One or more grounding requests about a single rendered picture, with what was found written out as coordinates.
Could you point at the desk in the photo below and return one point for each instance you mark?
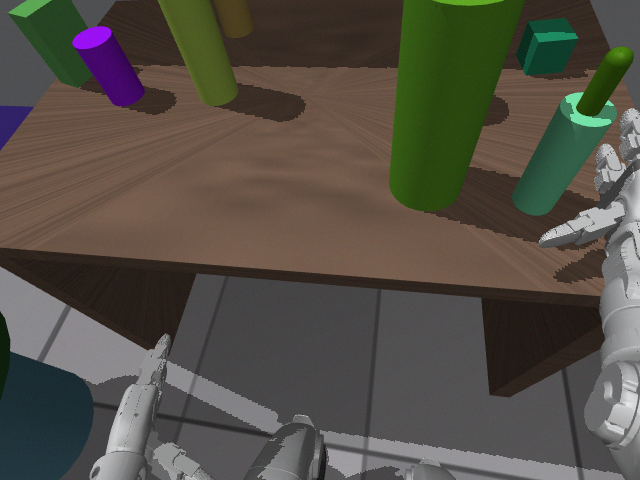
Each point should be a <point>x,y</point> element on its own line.
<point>113,210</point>

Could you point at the left robot hand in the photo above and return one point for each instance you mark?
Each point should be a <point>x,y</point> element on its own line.
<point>134,424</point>

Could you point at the right robot arm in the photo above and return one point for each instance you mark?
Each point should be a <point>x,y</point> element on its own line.
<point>612,412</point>

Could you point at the right robot hand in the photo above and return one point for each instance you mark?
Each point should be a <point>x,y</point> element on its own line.
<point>620,187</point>

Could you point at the left robot arm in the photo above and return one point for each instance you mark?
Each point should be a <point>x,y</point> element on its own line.
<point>121,465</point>

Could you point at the potted plant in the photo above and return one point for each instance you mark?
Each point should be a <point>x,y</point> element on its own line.
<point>46,416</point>

